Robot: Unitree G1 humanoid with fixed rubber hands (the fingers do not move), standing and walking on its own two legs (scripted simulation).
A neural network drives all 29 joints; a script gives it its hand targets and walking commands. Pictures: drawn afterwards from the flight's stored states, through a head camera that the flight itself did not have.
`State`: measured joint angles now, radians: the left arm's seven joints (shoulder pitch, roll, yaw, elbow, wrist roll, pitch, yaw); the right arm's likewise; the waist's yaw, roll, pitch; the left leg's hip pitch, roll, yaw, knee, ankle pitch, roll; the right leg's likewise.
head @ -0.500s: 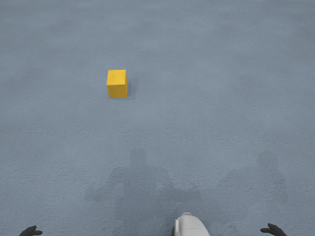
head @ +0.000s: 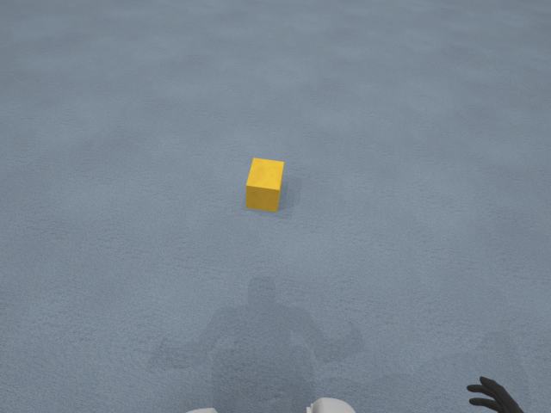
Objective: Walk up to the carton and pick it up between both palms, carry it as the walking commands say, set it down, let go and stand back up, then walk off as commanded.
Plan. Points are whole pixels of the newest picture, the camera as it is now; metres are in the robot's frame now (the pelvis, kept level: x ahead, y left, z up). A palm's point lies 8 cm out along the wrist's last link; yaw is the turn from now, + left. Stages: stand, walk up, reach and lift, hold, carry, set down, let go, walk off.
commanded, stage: walk up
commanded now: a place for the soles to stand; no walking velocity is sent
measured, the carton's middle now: (265, 184) +1.21 -0.01 -0.67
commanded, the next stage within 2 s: none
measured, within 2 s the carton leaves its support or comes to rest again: neither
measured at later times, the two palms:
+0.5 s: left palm (17, 347) +0.23 +0.39 -0.08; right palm (425, 300) +0.33 -0.29 -0.09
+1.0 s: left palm (78, 226) +0.47 +0.38 -0.08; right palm (407, 254) +0.43 -0.29 -0.10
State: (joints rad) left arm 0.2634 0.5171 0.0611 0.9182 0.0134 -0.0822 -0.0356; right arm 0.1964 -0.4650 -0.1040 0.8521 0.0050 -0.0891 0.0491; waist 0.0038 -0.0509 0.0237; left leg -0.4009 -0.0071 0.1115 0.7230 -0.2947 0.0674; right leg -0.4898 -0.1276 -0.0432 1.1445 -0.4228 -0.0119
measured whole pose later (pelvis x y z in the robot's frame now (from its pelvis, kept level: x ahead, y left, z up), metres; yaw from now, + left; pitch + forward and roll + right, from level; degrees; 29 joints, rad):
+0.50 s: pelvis +0.19 +0.03 -0.01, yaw +3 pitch -2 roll -1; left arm 0.29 0.51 0.07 0.85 0.01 -0.10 -0.04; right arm 0.19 -0.45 -0.09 0.88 -0.02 -0.10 0.07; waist 0.04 0.01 0.05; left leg -0.48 0.05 0.08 0.79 -0.26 0.02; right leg -0.33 -0.15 -0.09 0.84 -0.47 -0.02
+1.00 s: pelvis +0.36 +0.04 -0.01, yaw +2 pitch -2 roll -2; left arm 0.20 0.47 0.07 0.83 0.01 -0.10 -0.03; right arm 0.25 -0.46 -0.07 0.89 -0.01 -0.08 0.04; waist -0.02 0.04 0.09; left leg -0.53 0.08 0.01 1.06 -0.47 0.02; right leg -0.41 -0.07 -0.14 0.78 -0.34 -0.02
